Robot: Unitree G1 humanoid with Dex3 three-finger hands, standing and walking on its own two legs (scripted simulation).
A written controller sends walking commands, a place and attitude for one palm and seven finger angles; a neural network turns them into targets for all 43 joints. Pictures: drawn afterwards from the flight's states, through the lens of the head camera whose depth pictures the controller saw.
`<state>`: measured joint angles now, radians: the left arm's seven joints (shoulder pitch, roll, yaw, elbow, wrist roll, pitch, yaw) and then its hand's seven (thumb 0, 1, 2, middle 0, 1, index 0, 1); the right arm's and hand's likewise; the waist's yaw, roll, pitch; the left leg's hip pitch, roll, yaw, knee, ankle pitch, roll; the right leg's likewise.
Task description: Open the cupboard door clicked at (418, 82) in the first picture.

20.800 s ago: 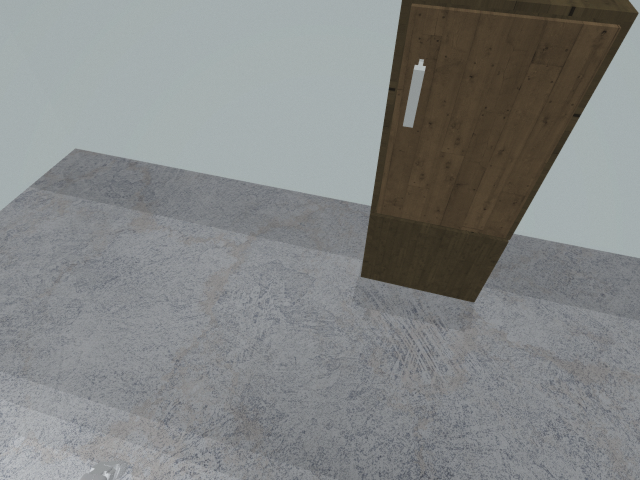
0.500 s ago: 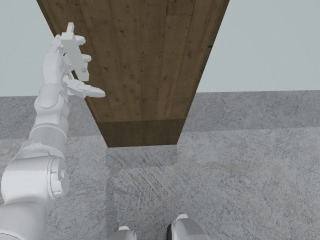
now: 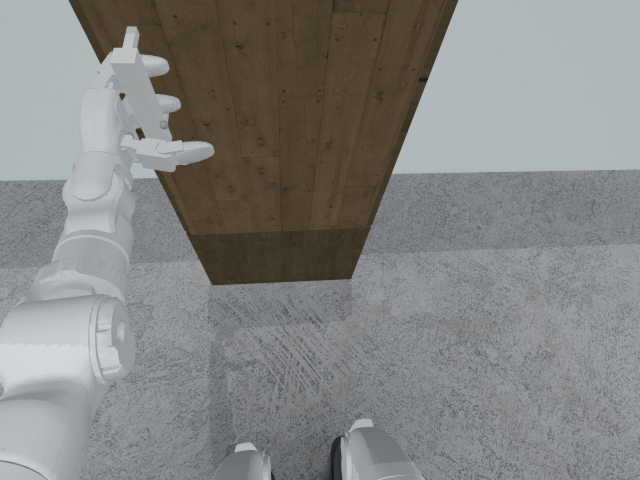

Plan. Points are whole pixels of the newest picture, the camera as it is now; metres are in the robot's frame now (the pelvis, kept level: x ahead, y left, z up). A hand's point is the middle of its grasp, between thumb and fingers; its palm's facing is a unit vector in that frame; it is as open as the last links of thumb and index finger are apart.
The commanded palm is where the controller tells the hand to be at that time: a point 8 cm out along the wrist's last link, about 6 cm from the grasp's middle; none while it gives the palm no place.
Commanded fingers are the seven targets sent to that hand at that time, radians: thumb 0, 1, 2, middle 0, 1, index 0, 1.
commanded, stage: close the thumb around the handle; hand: left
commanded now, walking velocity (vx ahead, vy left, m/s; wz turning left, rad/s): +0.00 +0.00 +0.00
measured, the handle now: (147, 92) +0.57 +0.17 +0.09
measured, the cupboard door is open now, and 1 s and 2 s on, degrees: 1 11 44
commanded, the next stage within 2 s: pull the door open along its arc in 0.44 s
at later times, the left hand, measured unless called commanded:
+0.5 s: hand (165, 121) +0.53 +0.15 +0.09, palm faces -0.02 -1.00 -0.02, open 5.7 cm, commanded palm +0.51 +0.19 +0.09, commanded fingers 0.00 0.90 0.90 -0.40 -1.35 -0.40 -1.35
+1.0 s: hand (170, 168) +0.46 +0.14 +0.09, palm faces -0.07 -1.00 -0.01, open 6.1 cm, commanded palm +0.40 +0.20 +0.09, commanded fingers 0.00 0.90 0.90 -0.40 -1.35 -0.40 -1.35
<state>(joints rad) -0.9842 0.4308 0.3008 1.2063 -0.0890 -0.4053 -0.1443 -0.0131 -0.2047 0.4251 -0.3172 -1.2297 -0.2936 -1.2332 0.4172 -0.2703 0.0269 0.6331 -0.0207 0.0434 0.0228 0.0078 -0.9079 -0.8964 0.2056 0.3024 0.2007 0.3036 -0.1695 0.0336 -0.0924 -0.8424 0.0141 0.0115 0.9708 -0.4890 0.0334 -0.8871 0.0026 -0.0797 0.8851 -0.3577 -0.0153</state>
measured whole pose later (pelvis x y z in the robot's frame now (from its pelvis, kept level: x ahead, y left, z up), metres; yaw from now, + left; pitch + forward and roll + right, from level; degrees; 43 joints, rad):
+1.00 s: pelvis +0.02 +0.00 +0.02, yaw -3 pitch +18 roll -1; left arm -0.50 0.28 0.27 0.70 -0.17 -0.34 -0.17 0.00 0.69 0.72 -0.37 -1.35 -0.34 -1.35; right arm 0.42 -0.25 0.00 0.54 0.02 0.08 0.04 0.01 -0.91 -0.90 0.21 0.30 0.20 0.30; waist -0.11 0.04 -0.13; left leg -0.67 0.03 0.07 0.84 -0.48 0.04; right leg -0.75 0.03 -0.02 0.79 -0.35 -0.01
